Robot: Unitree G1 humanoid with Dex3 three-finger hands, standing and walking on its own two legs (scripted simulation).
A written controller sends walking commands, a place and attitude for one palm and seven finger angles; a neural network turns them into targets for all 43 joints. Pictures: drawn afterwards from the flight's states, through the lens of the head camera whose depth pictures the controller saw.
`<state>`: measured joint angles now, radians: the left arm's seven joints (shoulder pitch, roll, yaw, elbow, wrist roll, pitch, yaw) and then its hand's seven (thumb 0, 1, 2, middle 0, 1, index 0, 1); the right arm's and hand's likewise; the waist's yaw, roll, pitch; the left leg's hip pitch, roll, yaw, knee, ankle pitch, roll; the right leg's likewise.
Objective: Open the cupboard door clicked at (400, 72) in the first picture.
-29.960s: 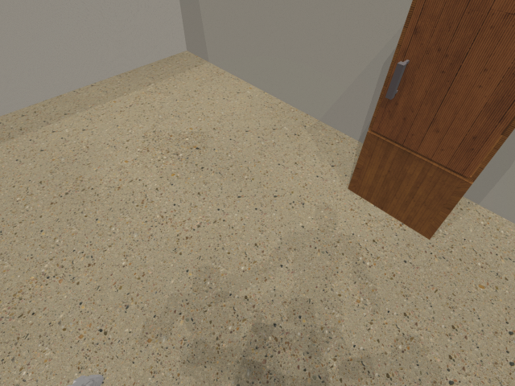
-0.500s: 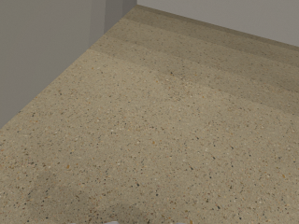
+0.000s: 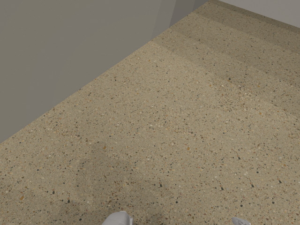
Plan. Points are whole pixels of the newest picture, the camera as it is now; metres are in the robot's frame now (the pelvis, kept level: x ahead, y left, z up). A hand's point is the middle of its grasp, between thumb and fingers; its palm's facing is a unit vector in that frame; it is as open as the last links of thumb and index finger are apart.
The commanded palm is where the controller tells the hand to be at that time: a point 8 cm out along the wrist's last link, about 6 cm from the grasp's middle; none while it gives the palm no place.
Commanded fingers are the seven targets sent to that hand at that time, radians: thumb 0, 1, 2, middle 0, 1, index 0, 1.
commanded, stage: turn to face it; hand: left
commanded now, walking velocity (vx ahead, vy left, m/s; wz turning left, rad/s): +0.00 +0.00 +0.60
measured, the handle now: out of the picture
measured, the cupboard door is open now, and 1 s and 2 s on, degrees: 39 39 39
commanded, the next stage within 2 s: none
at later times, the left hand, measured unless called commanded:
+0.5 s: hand out of the picture +0.07 +0.21 -0.16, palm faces +0.30 -0.91 -0.29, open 7.4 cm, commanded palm none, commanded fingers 0.00 0.90 0.90 -0.20 -0.30 -0.20 -0.30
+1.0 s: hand out of the picture -0.01 +0.20 -0.17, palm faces +0.59 -0.77 -0.25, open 7.4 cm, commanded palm none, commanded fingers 0.00 0.90 0.90 -0.20 -0.30 -0.20 -0.30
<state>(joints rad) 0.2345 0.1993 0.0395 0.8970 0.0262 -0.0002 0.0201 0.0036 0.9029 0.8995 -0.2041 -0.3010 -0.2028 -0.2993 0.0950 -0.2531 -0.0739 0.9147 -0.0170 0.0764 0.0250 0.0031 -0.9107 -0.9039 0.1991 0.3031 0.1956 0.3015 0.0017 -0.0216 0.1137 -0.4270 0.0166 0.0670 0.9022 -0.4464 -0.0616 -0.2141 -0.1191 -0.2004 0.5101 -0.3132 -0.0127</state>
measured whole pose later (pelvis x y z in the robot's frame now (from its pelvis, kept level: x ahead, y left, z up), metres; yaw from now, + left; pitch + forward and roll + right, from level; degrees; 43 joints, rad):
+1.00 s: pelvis +0.04 -0.03 +0.00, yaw +36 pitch +2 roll -1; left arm 0.15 0.26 0.07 0.89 0.01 0.06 0.01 0.01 0.91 0.90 -0.20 -0.30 -0.20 -0.30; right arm 0.17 -0.21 -0.05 0.91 -0.03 0.03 0.00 0.00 -0.91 -0.90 0.20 0.30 0.20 0.30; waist 0.00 -0.03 0.11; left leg -0.29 -0.01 -0.04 0.52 -0.26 0.02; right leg -0.47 -0.07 -0.03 0.97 -0.45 0.08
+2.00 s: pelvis +0.12 -0.04 +0.00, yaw +73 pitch +0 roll +1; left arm 0.18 0.19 0.03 0.86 0.02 0.01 0.02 0.00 0.90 0.90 -0.20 -0.30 -0.20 -0.30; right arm 0.16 -0.25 -0.09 0.95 -0.02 0.08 0.02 0.00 -0.91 -0.90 0.20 0.30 0.20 0.30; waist -0.03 0.01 0.11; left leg -0.48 -0.01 0.01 1.10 -0.45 -0.05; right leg -0.22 -0.09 -0.13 0.53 -0.30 0.00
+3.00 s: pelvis +0.09 +0.00 -0.01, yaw +95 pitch +0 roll +0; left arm 0.39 0.20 0.07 1.07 0.03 -0.01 -0.01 0.00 0.91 0.90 -0.21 -0.30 -0.20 -0.30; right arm 0.18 -0.22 -0.05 0.99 -0.03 0.01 0.03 0.00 -0.91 -0.90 0.20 0.30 0.20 0.30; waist 0.06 -0.05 0.04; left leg -0.27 0.03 0.10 0.50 -0.32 0.00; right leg -0.15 -0.16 -0.19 0.52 -0.36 0.06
